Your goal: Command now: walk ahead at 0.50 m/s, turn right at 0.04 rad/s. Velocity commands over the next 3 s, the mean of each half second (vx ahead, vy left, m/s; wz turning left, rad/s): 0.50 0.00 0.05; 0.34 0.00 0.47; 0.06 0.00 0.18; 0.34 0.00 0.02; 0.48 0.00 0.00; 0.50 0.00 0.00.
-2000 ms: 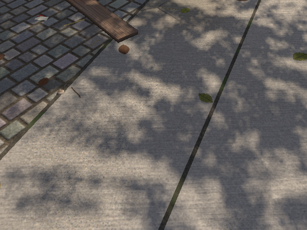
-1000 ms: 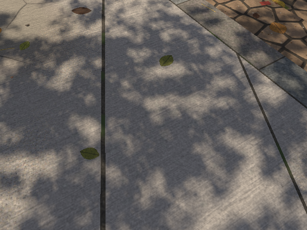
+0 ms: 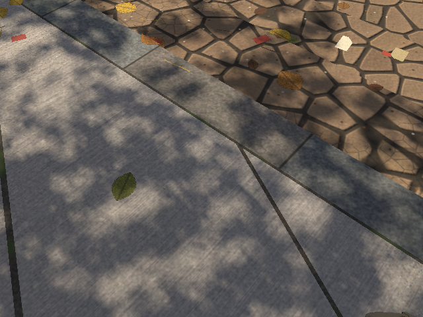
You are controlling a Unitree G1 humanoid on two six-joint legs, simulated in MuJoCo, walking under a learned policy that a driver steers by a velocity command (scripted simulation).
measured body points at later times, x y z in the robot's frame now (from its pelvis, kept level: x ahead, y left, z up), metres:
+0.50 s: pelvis +0.28 -0.02 +0.01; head +0.31 -0.02 +0.46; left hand +0.50 +0.21 -0.07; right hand +0.26 -0.30 -0.13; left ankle +0.11 +0.09 -0.72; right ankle +0.41 -0.13 -0.72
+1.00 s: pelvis +0.49 +0.02 +0.00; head +0.53 +0.05 +0.45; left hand +0.49 +0.32 -0.13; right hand +0.75 -0.18 -0.08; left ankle +0.57 +0.13 -0.72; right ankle +0.42 -0.14 -0.70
